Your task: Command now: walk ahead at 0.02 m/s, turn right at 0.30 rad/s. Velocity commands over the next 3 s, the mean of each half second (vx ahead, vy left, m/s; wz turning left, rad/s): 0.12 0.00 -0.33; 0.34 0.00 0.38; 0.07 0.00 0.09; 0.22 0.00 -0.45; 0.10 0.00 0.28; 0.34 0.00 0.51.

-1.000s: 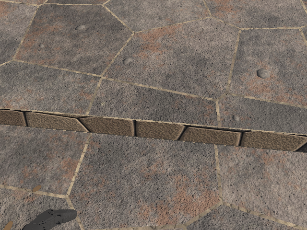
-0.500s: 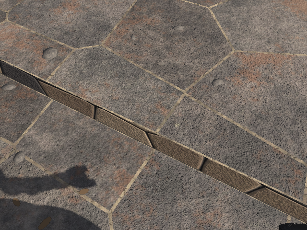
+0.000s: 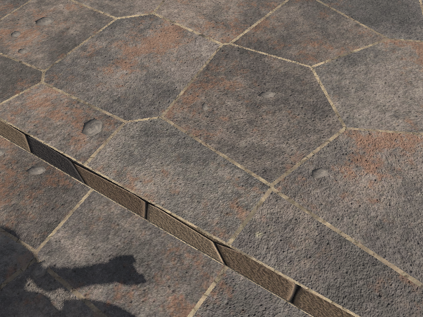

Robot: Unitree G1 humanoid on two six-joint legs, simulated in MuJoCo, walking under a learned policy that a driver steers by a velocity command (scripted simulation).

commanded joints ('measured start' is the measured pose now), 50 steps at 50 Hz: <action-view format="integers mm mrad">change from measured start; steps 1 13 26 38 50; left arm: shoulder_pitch -80 -110 61 141 48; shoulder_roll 195 122 167 160 174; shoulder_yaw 54 56 51 58 36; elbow -94 -171 -92 -23 -118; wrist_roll -12 -24 1 -2 -9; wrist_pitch -20 36 -67 -85 -75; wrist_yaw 3 -11 -9 21 14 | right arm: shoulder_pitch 27 16 0 -133 51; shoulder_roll -141 -215 -183 -62 -200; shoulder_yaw -60 -104 -84 -45 -87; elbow -62 -72 -30 -85 -113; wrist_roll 8 29 57 54 49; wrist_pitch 10 -19 -61 -66 -49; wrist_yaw -18 -35 22 62 24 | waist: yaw -46 -31 34 70 -46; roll -201 68 -146 -80 -85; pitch -54 -66 63 105 -218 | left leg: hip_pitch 74 214 -547 -438 334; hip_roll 38 405 169 126 310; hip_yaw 16 -144 -46 60 -324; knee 4 -216 544 141 -176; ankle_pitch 20 430 -31 309 594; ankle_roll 6 211 -9 -16 319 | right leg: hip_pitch -19 -288 327 354 -368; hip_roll -139 -69 -284 -235 -50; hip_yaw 225 -27 233 -200 21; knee -161 429 -411 -454 793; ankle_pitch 184 -236 -123 425 -229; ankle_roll -122 24 -218 -140 29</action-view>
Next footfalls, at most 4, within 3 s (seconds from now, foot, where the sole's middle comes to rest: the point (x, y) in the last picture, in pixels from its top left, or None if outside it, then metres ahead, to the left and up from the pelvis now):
0.40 right None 0.03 -0.16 -0.77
0.90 left None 0.37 -0.01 -0.77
1.32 right None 0.38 -0.24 -0.77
1.60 left None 0.35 0.00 -0.77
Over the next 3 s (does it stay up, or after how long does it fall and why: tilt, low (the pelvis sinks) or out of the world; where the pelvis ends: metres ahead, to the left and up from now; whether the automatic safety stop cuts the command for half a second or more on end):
stays up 0.68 -0.25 0.15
